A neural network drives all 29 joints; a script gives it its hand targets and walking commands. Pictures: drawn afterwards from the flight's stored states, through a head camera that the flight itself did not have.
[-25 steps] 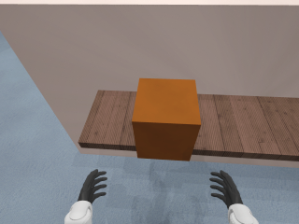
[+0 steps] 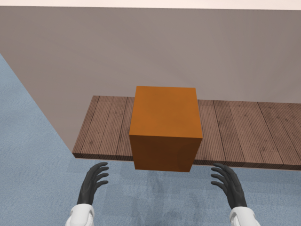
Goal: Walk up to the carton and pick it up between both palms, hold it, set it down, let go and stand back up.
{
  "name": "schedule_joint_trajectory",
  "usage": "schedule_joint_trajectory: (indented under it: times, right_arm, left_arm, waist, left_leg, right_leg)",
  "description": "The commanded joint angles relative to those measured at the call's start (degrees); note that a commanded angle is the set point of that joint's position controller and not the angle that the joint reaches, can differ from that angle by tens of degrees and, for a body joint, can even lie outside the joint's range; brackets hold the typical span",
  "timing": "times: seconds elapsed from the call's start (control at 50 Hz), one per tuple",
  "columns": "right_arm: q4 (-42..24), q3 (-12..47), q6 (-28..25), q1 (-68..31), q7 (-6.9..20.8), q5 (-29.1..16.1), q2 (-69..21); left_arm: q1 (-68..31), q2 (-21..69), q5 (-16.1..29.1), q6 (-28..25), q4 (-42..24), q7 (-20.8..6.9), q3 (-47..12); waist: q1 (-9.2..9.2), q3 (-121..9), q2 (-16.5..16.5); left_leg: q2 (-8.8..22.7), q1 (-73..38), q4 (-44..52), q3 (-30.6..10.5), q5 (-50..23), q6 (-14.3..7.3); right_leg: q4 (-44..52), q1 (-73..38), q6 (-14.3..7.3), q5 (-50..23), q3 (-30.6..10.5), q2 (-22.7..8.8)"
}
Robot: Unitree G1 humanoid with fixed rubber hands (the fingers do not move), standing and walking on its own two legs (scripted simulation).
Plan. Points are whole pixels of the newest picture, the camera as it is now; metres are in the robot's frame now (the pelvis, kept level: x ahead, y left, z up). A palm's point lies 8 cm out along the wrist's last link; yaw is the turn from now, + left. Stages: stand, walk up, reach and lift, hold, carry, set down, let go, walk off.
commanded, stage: reach and lift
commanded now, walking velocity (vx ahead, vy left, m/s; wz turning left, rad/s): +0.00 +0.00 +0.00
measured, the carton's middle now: (163, 130) +0.38 -0.01 +0.00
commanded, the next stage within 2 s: none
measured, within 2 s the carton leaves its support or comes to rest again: neither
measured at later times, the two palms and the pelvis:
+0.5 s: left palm (86, 172) +0.24 +0.20 +0.01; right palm (232, 172) +0.25 -0.19 +0.00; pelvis -0.01 -0.01 +0.00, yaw +0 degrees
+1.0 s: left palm (82, 136) +0.32 +0.21 +0.07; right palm (234, 135) +0.32 -0.19 +0.06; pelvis -0.01 -0.01 +0.01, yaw +0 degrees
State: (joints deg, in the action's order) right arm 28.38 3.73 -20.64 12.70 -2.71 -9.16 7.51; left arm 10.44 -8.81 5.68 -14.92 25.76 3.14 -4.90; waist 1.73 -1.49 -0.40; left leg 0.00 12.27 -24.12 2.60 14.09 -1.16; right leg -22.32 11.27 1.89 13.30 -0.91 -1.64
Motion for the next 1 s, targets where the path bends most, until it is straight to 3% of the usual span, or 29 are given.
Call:
schedule_joint_trajectory:
  times: [0.0, 0.18, 0.34, 0.48, 0.6, 0.74, 0.98]
  right_arm:
    - [-9.19, -1.36, -4.24, -6.67, -1.21, -0.33, 4.59]
    - [-5.68, -0.75, -5.01, -8.68, -3.09, -0.22, 3.45]
    - [-11.87, -2.54, -0.93, -19.39, -3.62, 0.42, 4.66]
    - [-13.28, -2.13, 6.27, -23.19, -4.71, -1.02, 5.37]
    - [-17.19, -2.54, 13.94, -26.81, -6.91, -2.53, 6.76]
    - [-19.39, -4.82, 20.62, -33.07, -7.68, -3.19, 8.92]
    - [-17.71, -5.63, 25.37, -47.91, -7.01, -3.57, 10.51]
  left_arm:
    - [-6.33, -4.57, -0.37, -2.53, -11.67, -0.45, 2.82]
    - [-8.62, -5.04, -0.2, -1.68, -11.41, -2.0, 3.66]
    - [-19.72, -7.11, 2.24, 1.18, -15.16, -0.8, 3.11]
    - [-23.07, -8.55, 2.69, 6.36, -15.2, -0.86, 4.1]
    - [-26.29, -9.25, 2.53, 15.39, -19.76, -1.78, 6.34]
    - [-33.77, -9.69, 3.67, 23.41, -23.51, -2.31, 7.51]
    - [-48.67, -13.42, 5.99, 25.93, -17.38, -2.08, 9.51]
  waist:
    - [0.57, -8.96, 0.13]
    - [0.4, -7.64, 0.59]
    - [0.64, -9.78, 0.48]
    - [0.7, -15.73, 0.62]
    - [1.34, -16.17, 0.95]
    - [0.6, -15.95, 2.29]
    - [0.12, -25.32, 0.54]
  left_leg:
    - [-1.12, -5.31, 2.18, -2.73, -22.45, 1.33]
    - [-0.96, -7.04, 3.14, -2.55, -19.73, 1.02]
    - [-0.28, -6.7, 4.29, -1.97, -13.96, 0.43]
    - [-0.68, -10.46, 3.57, -1.82, -24.45, 0.86]
    - [-0.82, -13.31, 4.74, -1.43, -30.5, 1.59]
    - [-0.88, -15.67, 5.44, -1.31, -30.35, 2.75]
    - [-1.1, -15.46, 5.03, -1.25, -30.45, 1.42]
  right_leg:
    - [1.54, -4.08, -2.88, -16.57, -1.93, 2.87]
    - [3.24, -3.04, -2.7, -13.68, -1.96, 2.47]
    - [4.2, -1.42, -3.22, -6.95, -1.22, 2.07]
    - [5.1, -4.96, -3.05, -13.49, -0.84, 2.15]
    - [7.6, -4.89, -2.96, -14.98, -0.37, 2.92]
    - [9.11, -1.5, -2.53, -12.5, 0.25, 3.5]
    - [8.54, -3.38, -1.82, -14.84, -0.04, 2.89]
